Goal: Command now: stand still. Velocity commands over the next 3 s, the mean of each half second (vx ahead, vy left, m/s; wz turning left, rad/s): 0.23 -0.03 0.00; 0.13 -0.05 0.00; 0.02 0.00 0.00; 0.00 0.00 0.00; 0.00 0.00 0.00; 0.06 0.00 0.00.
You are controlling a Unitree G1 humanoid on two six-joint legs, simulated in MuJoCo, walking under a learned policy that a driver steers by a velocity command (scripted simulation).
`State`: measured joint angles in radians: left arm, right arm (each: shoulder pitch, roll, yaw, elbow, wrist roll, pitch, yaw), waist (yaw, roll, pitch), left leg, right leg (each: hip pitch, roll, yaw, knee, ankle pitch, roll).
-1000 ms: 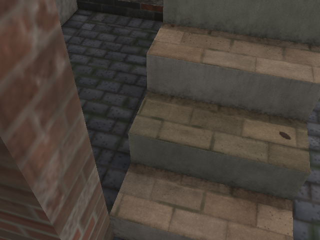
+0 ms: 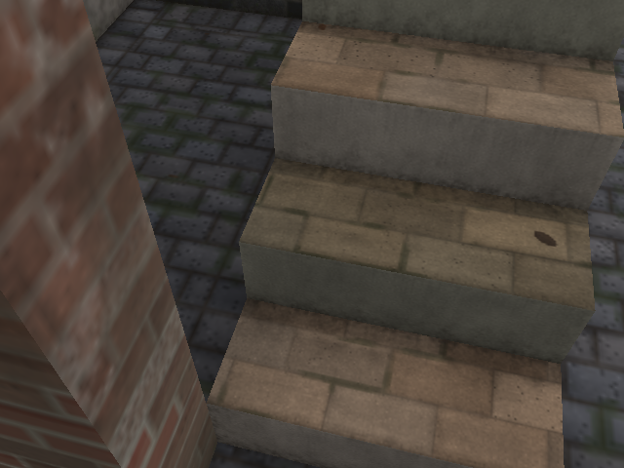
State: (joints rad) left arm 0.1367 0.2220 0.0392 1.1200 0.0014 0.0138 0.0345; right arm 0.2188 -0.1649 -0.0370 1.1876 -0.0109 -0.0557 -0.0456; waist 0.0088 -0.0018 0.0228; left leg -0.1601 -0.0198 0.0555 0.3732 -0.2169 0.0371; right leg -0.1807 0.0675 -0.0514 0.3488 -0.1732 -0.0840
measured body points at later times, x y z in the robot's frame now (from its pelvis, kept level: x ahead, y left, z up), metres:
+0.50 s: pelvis +0.08 +0.02 -0.01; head +0.10 +0.04 +0.44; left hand +0.05 +0.27 -0.17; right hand +0.11 -0.22 -0.15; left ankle +0.07 +0.12 -0.75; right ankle +0.01 -0.07 -0.72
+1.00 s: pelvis +0.19 -0.03 -0.01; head +0.20 -0.04 +0.44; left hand +0.20 +0.19 -0.16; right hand +0.19 -0.24 -0.17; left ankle +0.15 +0.09 -0.73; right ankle +0.23 -0.12 -0.75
